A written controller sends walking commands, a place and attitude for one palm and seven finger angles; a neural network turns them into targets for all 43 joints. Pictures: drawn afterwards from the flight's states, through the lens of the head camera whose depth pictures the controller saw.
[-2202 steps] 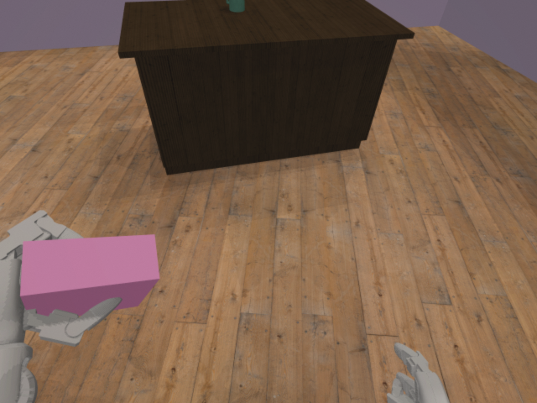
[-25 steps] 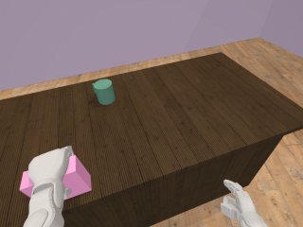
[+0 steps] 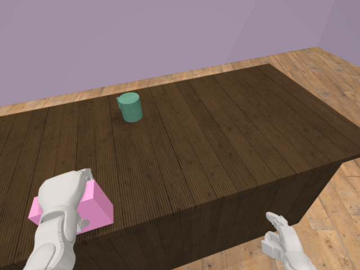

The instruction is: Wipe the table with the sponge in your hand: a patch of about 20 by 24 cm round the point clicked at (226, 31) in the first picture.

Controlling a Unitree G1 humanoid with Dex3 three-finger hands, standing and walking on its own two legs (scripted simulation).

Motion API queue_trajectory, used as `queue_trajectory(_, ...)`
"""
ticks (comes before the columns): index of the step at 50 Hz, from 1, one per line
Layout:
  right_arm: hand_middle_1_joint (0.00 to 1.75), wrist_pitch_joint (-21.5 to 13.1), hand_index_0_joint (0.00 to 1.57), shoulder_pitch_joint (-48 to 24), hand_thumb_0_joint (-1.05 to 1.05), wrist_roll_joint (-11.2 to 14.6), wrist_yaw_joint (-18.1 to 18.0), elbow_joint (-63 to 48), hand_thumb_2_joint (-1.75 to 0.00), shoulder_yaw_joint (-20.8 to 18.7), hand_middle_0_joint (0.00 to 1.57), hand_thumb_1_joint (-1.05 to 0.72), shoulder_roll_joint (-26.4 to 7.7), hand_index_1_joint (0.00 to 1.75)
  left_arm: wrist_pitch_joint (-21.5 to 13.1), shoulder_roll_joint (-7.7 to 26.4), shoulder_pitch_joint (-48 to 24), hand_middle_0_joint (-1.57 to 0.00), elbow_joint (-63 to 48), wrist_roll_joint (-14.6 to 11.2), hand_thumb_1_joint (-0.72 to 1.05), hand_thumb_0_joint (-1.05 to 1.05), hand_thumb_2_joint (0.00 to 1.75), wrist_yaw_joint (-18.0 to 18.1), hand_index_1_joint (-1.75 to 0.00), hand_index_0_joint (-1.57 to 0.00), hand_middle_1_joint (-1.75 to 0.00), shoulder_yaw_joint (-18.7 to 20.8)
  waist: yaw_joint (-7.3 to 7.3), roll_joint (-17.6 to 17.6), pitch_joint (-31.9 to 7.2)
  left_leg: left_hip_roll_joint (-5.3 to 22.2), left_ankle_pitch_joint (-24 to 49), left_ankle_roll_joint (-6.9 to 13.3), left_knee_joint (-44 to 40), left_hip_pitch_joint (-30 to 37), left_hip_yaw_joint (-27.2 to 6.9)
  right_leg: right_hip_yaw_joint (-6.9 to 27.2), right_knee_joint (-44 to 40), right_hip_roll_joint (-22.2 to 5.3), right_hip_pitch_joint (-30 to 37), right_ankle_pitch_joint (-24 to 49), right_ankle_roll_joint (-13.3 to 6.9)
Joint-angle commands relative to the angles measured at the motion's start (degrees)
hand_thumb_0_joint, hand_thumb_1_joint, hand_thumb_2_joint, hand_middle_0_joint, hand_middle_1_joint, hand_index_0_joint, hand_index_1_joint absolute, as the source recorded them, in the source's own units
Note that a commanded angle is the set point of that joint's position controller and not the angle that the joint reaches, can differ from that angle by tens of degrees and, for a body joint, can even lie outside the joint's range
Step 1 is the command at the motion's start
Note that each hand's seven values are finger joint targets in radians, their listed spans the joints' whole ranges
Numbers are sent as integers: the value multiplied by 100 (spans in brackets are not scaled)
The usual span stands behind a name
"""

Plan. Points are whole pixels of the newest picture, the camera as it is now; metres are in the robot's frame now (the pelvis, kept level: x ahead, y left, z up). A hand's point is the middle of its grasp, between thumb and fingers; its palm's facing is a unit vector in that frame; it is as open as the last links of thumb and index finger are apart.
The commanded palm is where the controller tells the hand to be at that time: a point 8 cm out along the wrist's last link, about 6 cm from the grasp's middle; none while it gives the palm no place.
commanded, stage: lift the sponge slowly off the table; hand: left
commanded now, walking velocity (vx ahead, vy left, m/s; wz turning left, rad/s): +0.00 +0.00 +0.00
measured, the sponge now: (79, 214) +0.21 +0.29 +0.00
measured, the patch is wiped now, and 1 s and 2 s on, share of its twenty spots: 1.00 1.00 1.00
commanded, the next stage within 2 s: bring the sponge back beside the body in 1.30 s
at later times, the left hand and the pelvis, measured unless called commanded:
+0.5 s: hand (74, 191) +0.23 +0.28 +0.08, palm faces +0.05 -0.14 -0.99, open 9.1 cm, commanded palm +0.20 +0.28 +0.15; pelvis +0.00 +0.00 +0.00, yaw +0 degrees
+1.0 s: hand (70, 179) +0.24 +0.28 +0.11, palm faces +0.09 -0.12 -0.99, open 9.1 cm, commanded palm +0.20 +0.28 +0.19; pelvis +0.00 -0.01 +0.00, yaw +0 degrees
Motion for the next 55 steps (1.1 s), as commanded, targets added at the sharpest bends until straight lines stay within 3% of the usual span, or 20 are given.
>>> queue_trajectory(1, 30, -340, 20, -1359, 0, -2, -65, -1025, -90, -227, 20, -90, -611, 30, -29, 1174, -1474, -120, -1224, 206, 10, 0, 130, 225, -160, -120, -160, 787, -11, -152, -978, -90, 1186, 102, -428, -41, -320, 454, -413, -30, 503, 515, -257)
queue_trajectory(5, 30, -306, 20, -1463, 0, 17, -20, -1070, -90, -207, 20, -90, -599, 30, 129, 1042, -1357, -120, -1265, 155, 10, 0, 130, 128, -160, -120, -160, 663, 9, -167, -916, -74, 1253, 92, -474, -41, -309, 426, -406, -36, 539, 595, -255)
queue_trajectory(8, 30, -236, 20, -1537, 0, 9, 6, -1086, -90, -204, 20, -90, -661, 30, 246, 1357, -1141, -120, -1414, 100, 10, 0, 130, 48, -160, -120, -160, 972, 73, -151, -965, -83, 1339, 85, -506, -34, -330, 538, -396, -48, 716, 745, -267)
queue_trajectory(11, 30, -187, 20, -1566, 0, 29, 9, -1120, -90, -161, 20, -90, -641, 30, 363, 1214, -1341, -120, -1373, 106, 10, 0, 130, -47, -160, -120, -160, 769, 5, -252, -803, -71, 1259, 94, -527, -101, -299, 467, -437, -70, 622, 639, -232)
queue_trajectory(13, 30, -169, 20, -1605, 0, 25, -17, -1106, -90, -160, 20, -90, -685, 30, 361, 1543, -1528, -120, -1493, 130, 10, 0, 130, -85, -160, -120, -160, 1020, 18, -171, -817, -79, 1206, 101, -528, -43, -322, 572, -476, -51, 622, 493, -252)
queue_trajectory(16, 30, -211, 20, -1589, 0, 31, -11, -1160, -90, -152, 20, -90, -621, 30, 281, 1236, -1551, -120, -1722, 126, 10, 0, 130, -162, -160, -120, -160, 721, -2, -31, -950, -74, 1361, 117, -508, 61, -322, 458, -439, -62, 676, 682, -250)
queue_trajectory(19, 30, -273, 20, -1547, 0, 20, -37, -1185, -90, -151, 20, -90, -606, 30, 182, 1284, -1710, -120, -1959, 100, 10, 0, 130, -197, -160, -120, -160, 715, -26, 87, -1030, -68, 1399, 141, -486, 150, -333, 450, -431, -51, 693, 699, -258)
queue_trajectory(26, 30, -217, 20, -1584, 0, 16, -29, -1094, -90, -134, 20, -90, -651, 30, 300, 1528, -1571, -120, -1681, 122, 10, 0, 130, -228, -160, -120, -160, 994, 23, -254, -863, -58, 1379, 104, -547, 36, -339, 520, -494, -72, 701, 682, -253)
queue_trajectory(28, 30, -207, 20, -1677, 0, 20, -7, -1143, -90, -140, 20, -90, -671, 30, 336, 1685, -1478, -120, -1953, 80, 10, 0, 130, -231, -160, -120, -160, 1167, 89, -71, -1011, -72, 1482, 102, -544, 90, -354, 630, -440, -66, 845, 831, -278)
queue_trajectory(29, 30, -218, 20, -1664, 0, 30, -6, -1197, -90, -122, 20, -90, -625, 30, 373, 1462, -1490, -120, -1981, 54, 10, 0, 130, -256, -160, -120, -160, 942, 66, -70, -1072, -72, 1472, 111, -520, 66, -311, 496, -403, -104, 862, 830, -239)
queue_trajectory(33, 30, -196, 20, -1734, 0, 42, -11, -1162, -90, -110, 20, -90, -693, 30, 470, 1817, -1586, -120, -1950, -13, 10, 0, 130, -353, -160, -120, -160, 1214, 50, -27, -900, -73, 1355, 101, -548, 31, -361, 648, -484, -90, 771, 673, -259)
queue_trajectory(36, 30, -192, 20, -1714, 0, 54, -27, -1181, -90, -86, 20, -90, -660, 30, 497, 1569, -1678, -120, -1921, -15, 10, 0, 130, -478, -160, -120, -160, 922, -10, -27, -879, -72, 1377, 119, -524, 46, -337, 517, -475, -119, 709, 690, -225)
queue_trajectory(38, 30, -231, 20, -1717, 0, 57, -40, -1186, -90, -87, 20, -90, -678, 30, 439, 1810, -1829, -120, -2068, -36, 10, 0, 130, -527, -160, -120, -160, 1109, -17, -68, -918, -56, 1301, 126, -530, 90, -384, 619, -503, -83, 684, 550, -246)
queue_trajectory(41, 30, -241, 20, -1654, 0, 58, -69, -1161, -90, -63, 20, -90, -657, 30, 402, 1632, -1967, -120, -1913, -14, 10, 0, 130, -601, -160, -120, -160, 899, -63, -163, -827, -52, 1235, 128, -538, 53, -362, 502, -536, -108, 595, 454, -213)
queue_trajectory(43, 30, -277, 20, -1720, 0, 56, -72, -1204, -90, -68, 20, -90, -655, 30, 334, 1806, -2101, -120, -2184, -9, 10, 0, 130, -595, -160, -120, -160, 1038, -19, 49, -908, -44, 1215, 127, -566, 124, -395, 592, -530, -85, 631, 382, -252)
queue_trajectory(44, 30, -305, 20, -1666, 0, 47, -69, -1237, -90, -61, 20, -90, -619, 30, 312, 1687, -2150, -120, -2211, 7, 10, 0, 130, -585, -160, -120, -160, 926, 4, 89, -1012, -53, 1254, 132, -551, 92, -374, 476, -470, -113, 720, 441, -242)
queue_trajectory(47, 30, -265, 20, -1631, 0, 31, -40, -1179, -90, -78, 20, -90, -635, 30, 319, 1856, -1892, -120, -2114, 12, 10, 0, 130, -546, -160, -120, -160, 1163, 74, -41, -1093, -58, 1469, 109, -550, 74, -390, 511, -432, -124, 854, 755, -250)
queue_trajectory(48, 30, -279, 20, -1692, 0, 22, -33, -1200, -90, -84, 20, -90, -668, 30, 327, 2110, -1842, -120, -2252, -18, 10, 0, 130, -514, -160, -120, -160, 1435, 127, -41, -1195, -58, 1453, 105, -554, 80, -416, 646, -408, -96, 946, 741, -277)
queue_trajectory(51, 30, -233, 20, -1714, 0, 55, 0, -1207, -90, -60, 20, -90, -633, 30, 492, 1719, -1862, -120, -2065, -75, 10, 0, 130, -533, -160, -120, -160, 1089, 57, -145, -897, -45, 1411, 85, -559, -15, -366, 537, -460, -122, 742, 688, -240)
queue_trajectory(55, 30, -237, 20, -1777, 0, 94, -27, -1218, -90, -16, 20, -90, -648, 30, 646, 1772, -2233, -120, -1953, -185, 10, 0, 130, -626, -160, -120, -160, 1037, -6, -139, -721, -31, 1136, 90, -601, -98, -373, 540, -521, -135, 548, 334, -223)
